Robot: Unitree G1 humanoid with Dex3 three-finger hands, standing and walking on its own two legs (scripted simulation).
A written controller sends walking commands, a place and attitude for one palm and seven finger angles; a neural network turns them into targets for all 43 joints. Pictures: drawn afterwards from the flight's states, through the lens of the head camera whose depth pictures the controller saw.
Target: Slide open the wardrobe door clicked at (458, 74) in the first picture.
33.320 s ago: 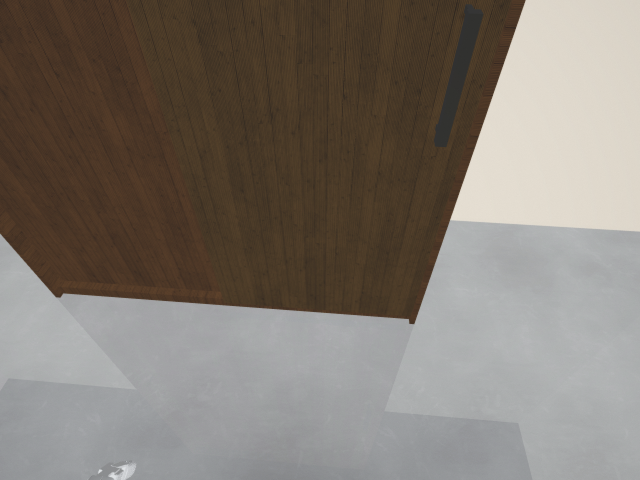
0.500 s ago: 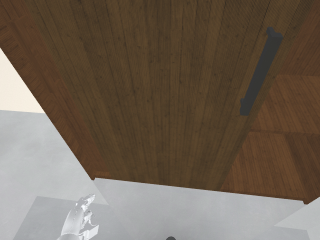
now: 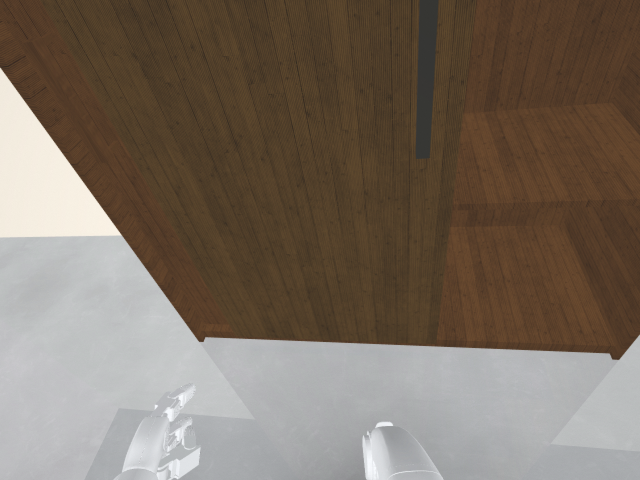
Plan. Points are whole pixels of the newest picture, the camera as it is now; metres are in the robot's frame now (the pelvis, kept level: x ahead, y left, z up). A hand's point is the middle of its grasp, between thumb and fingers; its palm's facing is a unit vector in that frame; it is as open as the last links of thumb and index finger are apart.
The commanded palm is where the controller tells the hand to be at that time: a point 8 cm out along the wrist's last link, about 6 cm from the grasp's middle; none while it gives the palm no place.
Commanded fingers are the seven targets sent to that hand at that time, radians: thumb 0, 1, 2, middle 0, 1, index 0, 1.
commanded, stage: stop stepping back and stand still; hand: right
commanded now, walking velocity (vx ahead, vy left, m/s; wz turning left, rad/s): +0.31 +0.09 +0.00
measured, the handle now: (424, 80) +0.64 -0.17 +0.20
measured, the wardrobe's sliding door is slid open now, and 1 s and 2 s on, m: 0.51 0.51 0.51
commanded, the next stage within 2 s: let the arm hang, fingers relaxed in 1.16 s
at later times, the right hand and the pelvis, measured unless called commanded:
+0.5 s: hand out of the picture -0.02 -0.44 +0.25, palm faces +0.57 +0.75 -0.33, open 7.4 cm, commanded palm -0.08 -0.45 +0.23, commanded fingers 0.00 -0.90 -0.90 0.20 0.30 0.20 0.30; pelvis -0.22 -0.15 +0.02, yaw -1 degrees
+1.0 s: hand out of the picture -0.10 -0.48 +0.23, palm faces +0.54 +0.79 -0.29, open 7.4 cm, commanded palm -0.16 -0.50 +0.23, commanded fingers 0.00 -0.90 -0.90 0.20 0.30 0.20 0.30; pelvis -0.30 -0.20 +0.02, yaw +0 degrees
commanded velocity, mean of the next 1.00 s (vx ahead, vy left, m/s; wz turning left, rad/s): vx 0.29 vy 0.17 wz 0.00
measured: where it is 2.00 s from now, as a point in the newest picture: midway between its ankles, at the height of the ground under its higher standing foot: outside the picture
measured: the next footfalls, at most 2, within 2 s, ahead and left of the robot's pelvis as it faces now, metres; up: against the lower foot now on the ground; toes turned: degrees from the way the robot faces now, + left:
right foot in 0.08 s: +0.12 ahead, -0.13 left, +0.01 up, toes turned +1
left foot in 0.30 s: -0.06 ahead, +0.01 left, +0.00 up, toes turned +1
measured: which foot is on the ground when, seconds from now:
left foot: down 0.00-0.08, up 0.10-0.28, down 0.30-0.42, up 0.44-0.74, down 0.76-0.96, up 0.98-1.00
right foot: up 0.00-0.06, down 0.08-0.24, up 0.26-0.44, down 0.46-0.72, up 0.74-0.94, down 0.96-1.00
